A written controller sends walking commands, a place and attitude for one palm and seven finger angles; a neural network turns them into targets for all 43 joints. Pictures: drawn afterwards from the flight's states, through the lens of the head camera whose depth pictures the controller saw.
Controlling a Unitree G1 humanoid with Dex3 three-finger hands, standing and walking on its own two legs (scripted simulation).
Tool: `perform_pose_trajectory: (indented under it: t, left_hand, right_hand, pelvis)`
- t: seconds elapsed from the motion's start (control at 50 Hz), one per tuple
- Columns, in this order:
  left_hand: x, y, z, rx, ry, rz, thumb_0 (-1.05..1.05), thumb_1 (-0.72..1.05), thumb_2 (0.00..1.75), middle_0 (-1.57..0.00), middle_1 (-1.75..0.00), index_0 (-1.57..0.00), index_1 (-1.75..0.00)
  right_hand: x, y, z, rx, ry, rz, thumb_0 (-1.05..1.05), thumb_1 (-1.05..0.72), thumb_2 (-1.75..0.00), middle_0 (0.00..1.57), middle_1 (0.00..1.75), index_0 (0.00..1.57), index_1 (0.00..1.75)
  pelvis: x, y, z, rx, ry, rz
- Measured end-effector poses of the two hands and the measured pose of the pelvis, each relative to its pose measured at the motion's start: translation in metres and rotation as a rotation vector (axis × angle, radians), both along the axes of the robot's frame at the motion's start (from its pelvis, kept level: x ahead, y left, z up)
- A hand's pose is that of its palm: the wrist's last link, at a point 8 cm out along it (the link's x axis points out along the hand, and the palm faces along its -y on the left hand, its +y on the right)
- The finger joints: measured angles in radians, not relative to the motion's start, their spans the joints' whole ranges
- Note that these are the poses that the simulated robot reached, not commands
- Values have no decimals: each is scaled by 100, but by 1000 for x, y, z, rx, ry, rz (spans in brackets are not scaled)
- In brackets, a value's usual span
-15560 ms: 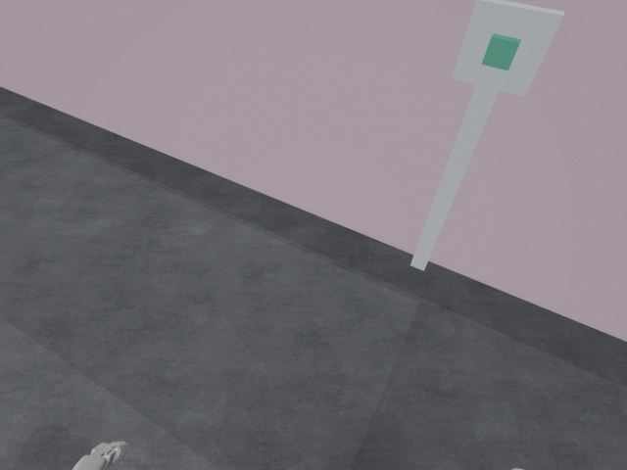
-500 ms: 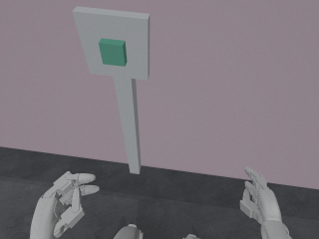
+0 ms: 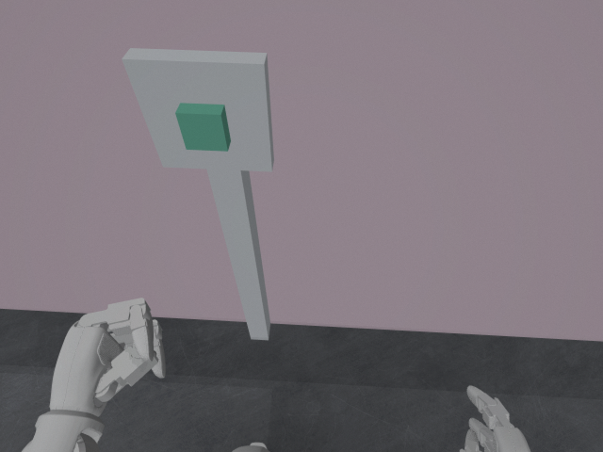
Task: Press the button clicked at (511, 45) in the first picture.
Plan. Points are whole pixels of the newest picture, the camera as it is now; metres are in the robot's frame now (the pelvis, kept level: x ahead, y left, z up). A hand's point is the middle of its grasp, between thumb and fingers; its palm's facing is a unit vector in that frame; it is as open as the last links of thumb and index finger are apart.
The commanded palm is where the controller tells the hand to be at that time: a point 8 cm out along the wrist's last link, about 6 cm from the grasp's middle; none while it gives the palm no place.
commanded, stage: raise the hand and make a fist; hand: left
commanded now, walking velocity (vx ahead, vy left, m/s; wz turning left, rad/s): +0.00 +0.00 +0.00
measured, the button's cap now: (205, 126) +0.51 +0.17 +0.16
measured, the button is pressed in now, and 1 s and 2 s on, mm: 0 0 0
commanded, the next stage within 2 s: aim a knuckle at the button in 0.98 s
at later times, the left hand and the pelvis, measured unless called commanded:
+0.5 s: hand (115, 296) +0.25 +0.21 +0.14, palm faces +0.04 -1.00 -0.07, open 3.1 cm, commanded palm +0.22 +0.26 +0.15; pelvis +0.02 +0.00 +0.03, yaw +0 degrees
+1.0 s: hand (124, 296) +0.24 +0.19 +0.16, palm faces +0.05 -1.00 -0.07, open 3.1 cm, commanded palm +0.21 +0.25 +0.16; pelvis +0.01 -0.02 +0.04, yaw +0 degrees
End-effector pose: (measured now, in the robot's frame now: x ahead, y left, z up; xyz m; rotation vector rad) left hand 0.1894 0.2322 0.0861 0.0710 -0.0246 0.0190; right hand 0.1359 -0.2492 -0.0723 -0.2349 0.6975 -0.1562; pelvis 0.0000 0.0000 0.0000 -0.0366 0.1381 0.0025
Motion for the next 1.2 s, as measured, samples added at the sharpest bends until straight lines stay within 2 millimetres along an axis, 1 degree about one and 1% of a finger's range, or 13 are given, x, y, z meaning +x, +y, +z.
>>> perform_pose_trajectory:
  t: [0.06,0.1,0.18,0.24,0.34,0.44,0.54,0.62,0.7,0.78,0.96,1.06,1.2]
  left_hand:
    - [7,-4,-5,-15,55,-56,1,90,90,-128,-148,-128,-148]
    - [11,0,-3,-17,70,-51,1,90,90,-129,-149,-129,-148]
    - [18,14,17,-16,11,24,2,89,90,-130,-149,-130,-149]
    - [23,22,33,-12,-44,54,2,89,90,-130,-150,-130,-150]
    - [30,19,37,-10,2,5,1,90,90,-130,-150,-130,-150]
    - [34,22,43,-5,39,-9,1,89,90,-130,-150,-130,-150]
    - [39,35,65,6,-35,43,2,89,90,-131,-150,-131,-150]
    - [45,34,76,3,-52,28,1,90,90,-131,-150,-131,-150]
    - [47,26,70,-10,8,-12,1,90,90,-130,-150,-130,-150]
    - [41,20,60,-24,53,-7,1,90,90,-130,-150,-130,-150]
    - [29,16,72,-2,-42,47,2,90,90,-131,-150,-130,-150]
    - [27,8,68,0,-3,10,1,89,90,-131,-150,-131,-150]
    - [30,11,67,-13,-14,43,2,89,90,-131,-150,-131,-150]
  right_hand:
    - [16,2,10,-3,-55,-6,2,-91,-90,20,30,20,30]
    - [27,5,19,2,-93,-6,2,-91,-90,20,30,20,30]
    - [46,17,32,22,-152,22,2,-91,-90,20,30,20,30]
    - [58,27,37,39,-171,61,2,-91,-90,20,30,20,30]
    - [67,38,39,63,-171,97,1,-91,-90,20,30,20,30]
    - [65,39,39,70,-156,95,1,-90,-90,20,30,20,30]
    - [57,34,38,62,-128,92,2,-90,-90,20,30,20,30]
    - [51,27,37,57,-118,82,2,-90,-90,20,30,20,30]
    - [46,20,39,57,-126,57,2,-90,-90,20,30,20,30]
    - [42,13,43,50,-136,44,2,-90,-90,20,30,20,30]
    - [39,6,45,45,-149,70,2,-91,-90,20,30,20,30]
    - [39,6,44,60,-162,61,2,-91,-90,20,30,20,30]
    - [36,3,42,59,-157,63,2,-90,-90,20,30,20,30]
  pelvis:
    - [3,2,3,1,-5,-3]
    - [7,2,6,3,-13,-6]
    - [13,2,12,4,-30,-4]
    - [17,2,15,2,-41,3]
    - [21,4,20,1,-58,9]
    - [24,3,25,6,-74,5]
    - [23,0,28,9,-94,7]
    - [21,-1,31,11,-107,9]
    - [19,-3,33,16,-114,2]
    - [17,-7,34,21,-120,-5]
    - [10,-15,35,22,-139,4]
    - [8,-18,36,24,-141,2]
    - [5,-22,35,27,-145,5]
